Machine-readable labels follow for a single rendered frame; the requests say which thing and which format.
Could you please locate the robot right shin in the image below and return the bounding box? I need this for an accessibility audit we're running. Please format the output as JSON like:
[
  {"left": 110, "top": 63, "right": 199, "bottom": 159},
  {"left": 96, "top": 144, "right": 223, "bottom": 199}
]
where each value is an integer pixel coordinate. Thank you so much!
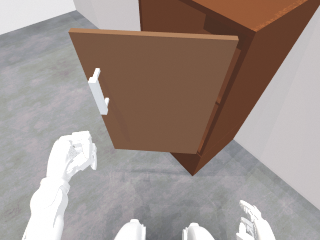
[{"left": 189, "top": 223, "right": 199, "bottom": 227}]

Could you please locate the robot shin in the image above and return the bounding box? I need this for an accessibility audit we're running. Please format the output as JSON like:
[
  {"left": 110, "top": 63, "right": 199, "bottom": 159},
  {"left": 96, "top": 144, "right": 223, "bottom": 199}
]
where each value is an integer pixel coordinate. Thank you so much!
[
  {"left": 130, "top": 219, "right": 140, "bottom": 223},
  {"left": 189, "top": 223, "right": 199, "bottom": 227}
]

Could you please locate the robot left forearm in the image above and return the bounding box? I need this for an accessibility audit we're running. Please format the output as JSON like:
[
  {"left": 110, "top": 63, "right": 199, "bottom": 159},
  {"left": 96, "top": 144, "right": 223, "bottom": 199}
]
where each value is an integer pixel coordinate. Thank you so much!
[{"left": 22, "top": 177, "right": 70, "bottom": 240}]

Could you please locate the cupboard door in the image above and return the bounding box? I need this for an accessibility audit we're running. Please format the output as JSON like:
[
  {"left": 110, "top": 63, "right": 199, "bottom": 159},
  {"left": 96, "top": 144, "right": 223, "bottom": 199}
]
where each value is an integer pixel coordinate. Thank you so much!
[{"left": 68, "top": 28, "right": 239, "bottom": 154}]

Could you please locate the right robot hand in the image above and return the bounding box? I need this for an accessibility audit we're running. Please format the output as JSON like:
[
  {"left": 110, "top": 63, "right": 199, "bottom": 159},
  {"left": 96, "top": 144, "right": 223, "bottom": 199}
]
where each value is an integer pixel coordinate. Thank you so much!
[{"left": 236, "top": 200, "right": 276, "bottom": 240}]

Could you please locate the robot left shin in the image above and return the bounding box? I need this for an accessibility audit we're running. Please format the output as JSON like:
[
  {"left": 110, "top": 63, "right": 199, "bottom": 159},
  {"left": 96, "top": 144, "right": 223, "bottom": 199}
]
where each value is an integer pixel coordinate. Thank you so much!
[{"left": 130, "top": 219, "right": 140, "bottom": 223}]

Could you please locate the left robot hand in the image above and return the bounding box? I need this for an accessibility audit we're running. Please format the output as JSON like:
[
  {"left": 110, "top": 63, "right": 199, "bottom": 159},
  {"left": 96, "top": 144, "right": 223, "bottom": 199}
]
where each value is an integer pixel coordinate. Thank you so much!
[{"left": 46, "top": 131, "right": 97, "bottom": 182}]

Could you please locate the handle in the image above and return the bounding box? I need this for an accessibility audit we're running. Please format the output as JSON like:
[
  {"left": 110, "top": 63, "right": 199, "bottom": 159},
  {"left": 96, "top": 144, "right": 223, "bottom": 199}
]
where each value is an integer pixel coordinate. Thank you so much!
[{"left": 88, "top": 68, "right": 109, "bottom": 115}]

